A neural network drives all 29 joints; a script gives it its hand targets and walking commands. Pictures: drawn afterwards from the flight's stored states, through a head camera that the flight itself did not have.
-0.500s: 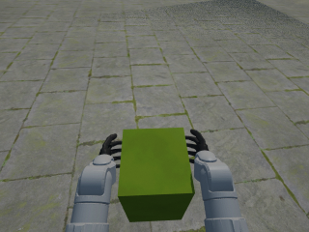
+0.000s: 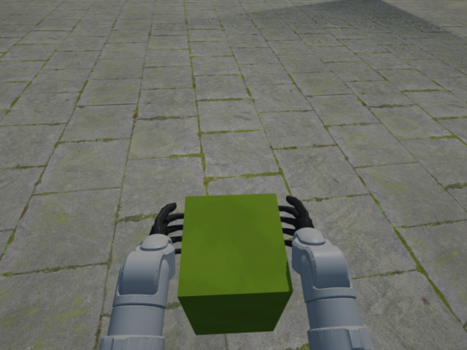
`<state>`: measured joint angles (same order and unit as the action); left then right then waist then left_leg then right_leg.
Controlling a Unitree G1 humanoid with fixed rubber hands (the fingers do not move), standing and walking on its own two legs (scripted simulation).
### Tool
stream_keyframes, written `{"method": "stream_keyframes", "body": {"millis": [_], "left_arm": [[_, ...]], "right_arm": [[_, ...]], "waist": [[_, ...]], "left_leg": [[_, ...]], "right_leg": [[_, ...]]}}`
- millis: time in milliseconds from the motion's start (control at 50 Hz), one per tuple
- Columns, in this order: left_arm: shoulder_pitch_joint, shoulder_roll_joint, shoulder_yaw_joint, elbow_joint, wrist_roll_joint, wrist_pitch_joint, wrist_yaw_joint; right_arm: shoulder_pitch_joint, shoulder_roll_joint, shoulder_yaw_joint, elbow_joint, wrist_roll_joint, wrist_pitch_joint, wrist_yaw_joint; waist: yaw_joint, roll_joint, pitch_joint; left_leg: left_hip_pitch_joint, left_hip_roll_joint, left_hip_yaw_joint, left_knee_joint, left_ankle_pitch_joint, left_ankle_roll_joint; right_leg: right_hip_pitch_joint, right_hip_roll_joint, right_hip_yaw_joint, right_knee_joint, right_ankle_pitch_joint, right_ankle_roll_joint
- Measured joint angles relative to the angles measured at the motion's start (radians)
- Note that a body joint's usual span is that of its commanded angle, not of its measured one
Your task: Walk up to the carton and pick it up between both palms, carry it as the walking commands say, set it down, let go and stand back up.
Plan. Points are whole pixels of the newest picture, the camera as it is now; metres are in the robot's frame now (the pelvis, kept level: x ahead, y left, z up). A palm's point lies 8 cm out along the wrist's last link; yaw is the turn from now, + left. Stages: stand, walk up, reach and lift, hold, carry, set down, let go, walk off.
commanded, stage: carry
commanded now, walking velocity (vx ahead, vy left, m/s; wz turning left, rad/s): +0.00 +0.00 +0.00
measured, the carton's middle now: (232, 269) +0.29 +0.00 -0.01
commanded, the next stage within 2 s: none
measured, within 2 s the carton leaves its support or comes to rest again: neither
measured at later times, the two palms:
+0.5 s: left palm (154, 240) +0.29 +0.13 +0.09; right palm (304, 236) +0.29 -0.12 +0.09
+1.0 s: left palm (110, 271) +0.24 +0.18 +0.08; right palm (271, 259) +0.26 -0.06 +0.08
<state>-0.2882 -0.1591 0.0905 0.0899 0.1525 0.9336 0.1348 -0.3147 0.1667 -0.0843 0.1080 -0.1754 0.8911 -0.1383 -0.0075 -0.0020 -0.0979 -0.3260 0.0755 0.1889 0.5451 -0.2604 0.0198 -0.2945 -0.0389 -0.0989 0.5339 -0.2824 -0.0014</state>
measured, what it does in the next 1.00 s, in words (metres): shifts its weight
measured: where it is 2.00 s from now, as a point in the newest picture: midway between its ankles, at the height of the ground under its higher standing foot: outside the picture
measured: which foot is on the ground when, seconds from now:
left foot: down 0.00-1.00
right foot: down 0.00-1.00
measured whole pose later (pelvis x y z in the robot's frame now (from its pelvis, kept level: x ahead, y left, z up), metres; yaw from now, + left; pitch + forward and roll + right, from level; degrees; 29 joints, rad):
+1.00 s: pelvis -0.05 +0.05 -0.01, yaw +2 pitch +2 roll +0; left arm -0.31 -0.17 0.07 -0.17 0.11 1.22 0.16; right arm -0.33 0.17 -0.07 -0.17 -0.13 1.19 -0.18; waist 0.01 0.01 -0.04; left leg -0.42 -0.02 0.21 0.59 -0.22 0.12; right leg -0.41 -0.15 -0.08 0.66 -0.32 0.05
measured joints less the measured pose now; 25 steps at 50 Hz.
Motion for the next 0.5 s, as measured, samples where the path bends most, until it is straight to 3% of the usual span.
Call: {"method": "stream_keyframes", "body": {"millis": [300,400,500], "left_arm": [[-0.003,-0.001,0.004,0.001,-0.002,-0.005,-0.001],[0.011,0.003,-0.022,-0.142,-0.048,0.085,0.024],[0.002,0.0,-0.033,-0.208,-0.051,0.186,0.027]], "right_arm": [[-0.001,0.0,0.0,-0.001,-0.001,-0.003,0.0],[0.024,-0.007,0.026,-0.16,0.042,0.092,-0.025],[0.028,-0.008,0.029,-0.243,0.055,0.196,-0.037]], "waist": [[0.0,0.001,-0.002],[0.002,0.005,0.006],[-0.001,0.009,0.0]], "left_leg": [[-0.002,0.002,-0.004,-0.003,0.004,-0.006],[-0.011,-0.008,-0.002,-0.005,0.008,-0.005],[-0.031,-0.026,0.001,0.013,0.002,0.0]], "right_leg": [[-0.003,0.002,-0.004,0.003,-0.003,-0.006],[-0.019,-0.009,-0.001,0.017,-0.007,0.0],[-0.043,-0.03,0.002,0.047,-0.017,0.012]]}}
